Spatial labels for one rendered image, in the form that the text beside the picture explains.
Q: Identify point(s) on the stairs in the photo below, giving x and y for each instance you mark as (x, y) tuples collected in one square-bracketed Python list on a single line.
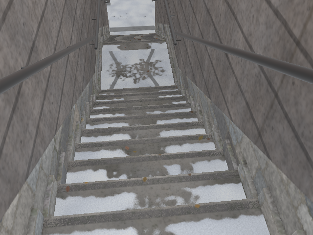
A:
[(145, 166), (133, 37)]

